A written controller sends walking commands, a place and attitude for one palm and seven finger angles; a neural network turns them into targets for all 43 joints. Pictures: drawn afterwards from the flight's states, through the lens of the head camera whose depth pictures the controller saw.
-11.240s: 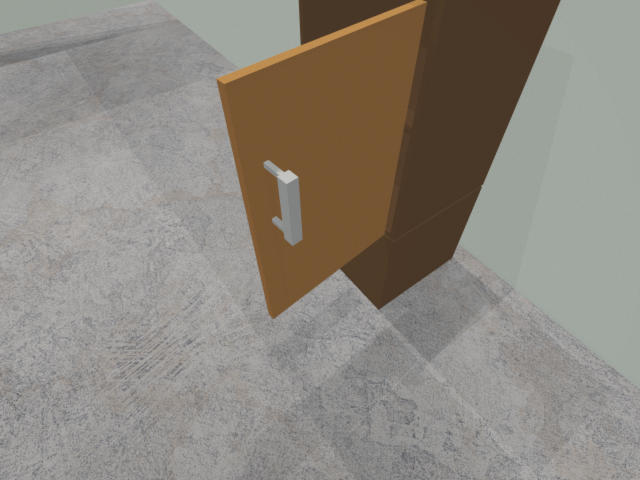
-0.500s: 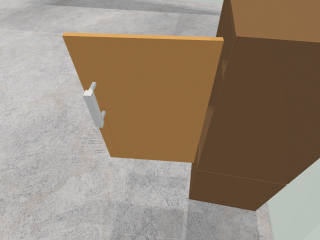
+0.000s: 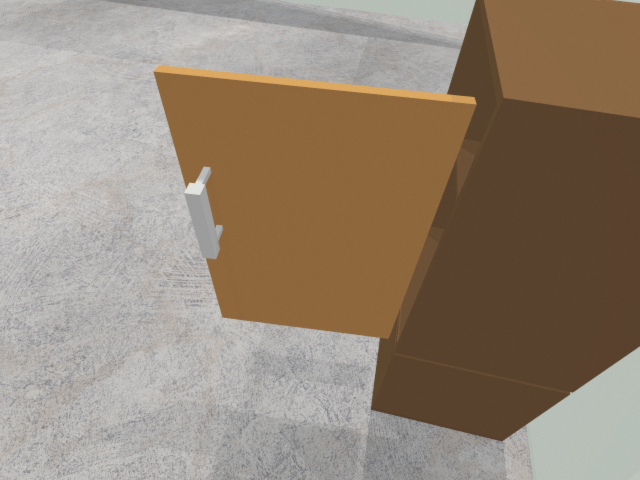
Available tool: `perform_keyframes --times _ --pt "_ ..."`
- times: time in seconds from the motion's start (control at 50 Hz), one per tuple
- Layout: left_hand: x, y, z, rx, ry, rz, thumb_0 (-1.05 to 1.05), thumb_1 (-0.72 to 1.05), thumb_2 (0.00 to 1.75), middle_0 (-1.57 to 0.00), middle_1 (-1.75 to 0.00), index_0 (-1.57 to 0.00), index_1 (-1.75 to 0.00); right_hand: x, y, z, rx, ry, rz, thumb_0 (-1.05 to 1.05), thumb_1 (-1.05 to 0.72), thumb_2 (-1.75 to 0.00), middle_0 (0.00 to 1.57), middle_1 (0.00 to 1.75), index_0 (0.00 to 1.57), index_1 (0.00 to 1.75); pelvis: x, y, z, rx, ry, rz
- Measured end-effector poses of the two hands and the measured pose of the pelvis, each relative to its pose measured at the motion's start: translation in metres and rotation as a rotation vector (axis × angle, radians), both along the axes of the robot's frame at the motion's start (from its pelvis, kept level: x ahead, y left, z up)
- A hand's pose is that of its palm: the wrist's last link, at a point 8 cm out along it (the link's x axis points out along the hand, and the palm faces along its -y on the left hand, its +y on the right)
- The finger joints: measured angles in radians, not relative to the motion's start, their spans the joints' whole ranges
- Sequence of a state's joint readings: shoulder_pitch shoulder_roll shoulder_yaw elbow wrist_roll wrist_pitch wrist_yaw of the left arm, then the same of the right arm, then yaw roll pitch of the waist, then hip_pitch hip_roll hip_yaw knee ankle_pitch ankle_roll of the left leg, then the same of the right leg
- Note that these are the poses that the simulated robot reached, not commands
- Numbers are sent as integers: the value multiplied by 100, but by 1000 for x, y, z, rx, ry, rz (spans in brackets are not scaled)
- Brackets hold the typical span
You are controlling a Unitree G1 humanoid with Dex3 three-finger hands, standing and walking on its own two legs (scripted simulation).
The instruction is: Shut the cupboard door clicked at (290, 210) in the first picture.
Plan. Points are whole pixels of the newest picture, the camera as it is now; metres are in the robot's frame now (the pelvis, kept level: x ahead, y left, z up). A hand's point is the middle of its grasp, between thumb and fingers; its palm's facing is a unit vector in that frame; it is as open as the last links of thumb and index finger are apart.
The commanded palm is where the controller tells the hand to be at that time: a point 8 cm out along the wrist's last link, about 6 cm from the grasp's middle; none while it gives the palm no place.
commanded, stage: come to a stop and stand still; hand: left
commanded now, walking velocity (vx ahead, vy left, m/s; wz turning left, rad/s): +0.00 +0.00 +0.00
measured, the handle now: (208, 214) +0.48 +0.22 +0.04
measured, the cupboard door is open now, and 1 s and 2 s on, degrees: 96 96 96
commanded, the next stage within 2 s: look again from close up in 0.08 s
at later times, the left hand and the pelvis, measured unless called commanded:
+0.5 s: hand out of the picture -0.01 +0.22 -0.17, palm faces +0.00 -0.97 -0.23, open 7.4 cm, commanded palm none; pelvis -0.02 +0.02 +0.01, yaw +0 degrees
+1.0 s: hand out of the picture -0.03 +0.21 -0.18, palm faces +0.03 -0.98 -0.20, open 7.4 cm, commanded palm none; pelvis -0.01 +0.03 +0.00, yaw +1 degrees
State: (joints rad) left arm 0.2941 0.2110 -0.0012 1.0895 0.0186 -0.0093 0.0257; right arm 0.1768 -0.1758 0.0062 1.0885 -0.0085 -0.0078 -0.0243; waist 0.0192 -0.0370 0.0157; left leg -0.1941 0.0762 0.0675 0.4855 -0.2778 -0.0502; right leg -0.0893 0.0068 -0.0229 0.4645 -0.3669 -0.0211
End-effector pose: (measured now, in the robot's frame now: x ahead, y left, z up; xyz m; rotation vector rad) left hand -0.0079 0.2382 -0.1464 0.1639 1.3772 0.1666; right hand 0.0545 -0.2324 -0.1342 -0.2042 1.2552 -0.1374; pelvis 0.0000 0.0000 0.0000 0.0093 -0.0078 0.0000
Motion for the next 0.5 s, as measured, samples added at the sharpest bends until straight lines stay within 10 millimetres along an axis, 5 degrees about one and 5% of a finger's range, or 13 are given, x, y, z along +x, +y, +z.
perform_keyframes --times 0.5 --pt "-2 33 8 19 -16 -23 0 91 90 -20 -30 -20 -30 -50 19 0 3 90 -17 1 -91 -90 20 30 20 29 -18 23 5 2 -5 5"
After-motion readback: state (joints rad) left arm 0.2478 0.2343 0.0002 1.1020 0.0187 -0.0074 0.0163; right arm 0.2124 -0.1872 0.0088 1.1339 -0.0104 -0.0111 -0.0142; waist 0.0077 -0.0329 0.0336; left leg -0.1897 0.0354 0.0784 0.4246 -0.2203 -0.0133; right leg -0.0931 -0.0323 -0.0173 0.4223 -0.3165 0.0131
